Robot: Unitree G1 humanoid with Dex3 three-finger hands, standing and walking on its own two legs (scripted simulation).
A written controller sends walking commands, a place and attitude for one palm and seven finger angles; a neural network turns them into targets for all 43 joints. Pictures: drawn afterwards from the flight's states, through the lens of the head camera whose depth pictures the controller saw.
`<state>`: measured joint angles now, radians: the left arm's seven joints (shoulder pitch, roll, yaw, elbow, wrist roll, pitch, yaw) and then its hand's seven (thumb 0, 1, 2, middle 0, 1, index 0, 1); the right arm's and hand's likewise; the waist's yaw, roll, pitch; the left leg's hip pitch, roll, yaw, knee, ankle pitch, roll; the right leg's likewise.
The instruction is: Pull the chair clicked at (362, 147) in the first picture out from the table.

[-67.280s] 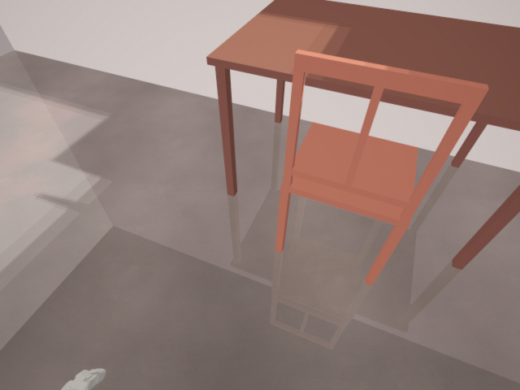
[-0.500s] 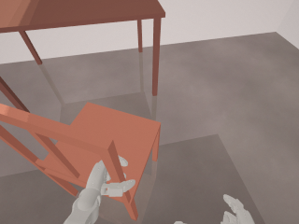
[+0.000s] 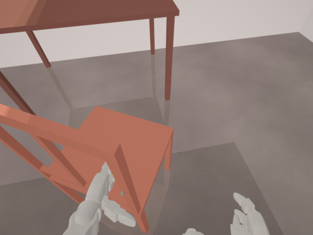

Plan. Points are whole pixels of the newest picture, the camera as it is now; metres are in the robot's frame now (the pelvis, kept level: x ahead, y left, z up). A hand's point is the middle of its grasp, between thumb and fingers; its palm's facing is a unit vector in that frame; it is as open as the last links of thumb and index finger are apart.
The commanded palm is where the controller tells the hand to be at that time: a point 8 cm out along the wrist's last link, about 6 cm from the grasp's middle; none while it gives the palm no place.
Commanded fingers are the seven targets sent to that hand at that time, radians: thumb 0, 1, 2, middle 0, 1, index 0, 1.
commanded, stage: draw the fingers out of the gap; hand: left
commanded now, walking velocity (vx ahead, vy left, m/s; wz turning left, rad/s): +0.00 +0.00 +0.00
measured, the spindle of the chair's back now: (63, 163) +0.33 +0.27 -0.03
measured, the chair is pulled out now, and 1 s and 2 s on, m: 0.64 0.64 0.64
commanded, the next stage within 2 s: draw the hand back to the body in 0.86 s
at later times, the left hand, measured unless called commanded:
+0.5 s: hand (116, 223) +0.17 +0.10 -0.03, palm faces -0.14 -0.99 -0.05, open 17.5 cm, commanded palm +0.15 +0.15 -0.01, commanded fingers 0.00 -0.55 0.20 0.00 0.00 0.00 0.00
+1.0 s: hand out of the picture +0.11 +0.11 -0.02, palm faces -0.11 -0.99 -0.05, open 17.5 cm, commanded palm +0.08 +0.16 +0.00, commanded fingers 0.00 -0.55 0.20 0.00 0.00 0.00 0.00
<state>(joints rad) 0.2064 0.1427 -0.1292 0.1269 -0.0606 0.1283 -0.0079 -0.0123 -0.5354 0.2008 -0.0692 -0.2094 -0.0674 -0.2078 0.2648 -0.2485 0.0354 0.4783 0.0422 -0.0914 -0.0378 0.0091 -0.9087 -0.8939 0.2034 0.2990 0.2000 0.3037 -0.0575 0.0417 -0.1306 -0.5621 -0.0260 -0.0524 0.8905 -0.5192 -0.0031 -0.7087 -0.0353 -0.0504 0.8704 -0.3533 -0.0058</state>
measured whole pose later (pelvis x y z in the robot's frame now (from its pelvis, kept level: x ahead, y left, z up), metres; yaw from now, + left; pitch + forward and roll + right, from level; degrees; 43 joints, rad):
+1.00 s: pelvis +0.00 +0.02 -0.02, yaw +0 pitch +12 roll -2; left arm 0.87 0.15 -0.23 -0.39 0.03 0.12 -0.01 -0.02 -0.54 0.20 0.00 0.00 0.00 0.00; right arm 0.30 -0.20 0.01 0.34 0.04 -0.09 -0.07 0.01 -0.91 -0.89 0.20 0.30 0.20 0.30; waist -0.04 0.03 -0.19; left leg -0.66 -0.03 -0.06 1.06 -0.61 0.02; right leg -0.80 -0.04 -0.05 1.00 -0.42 0.01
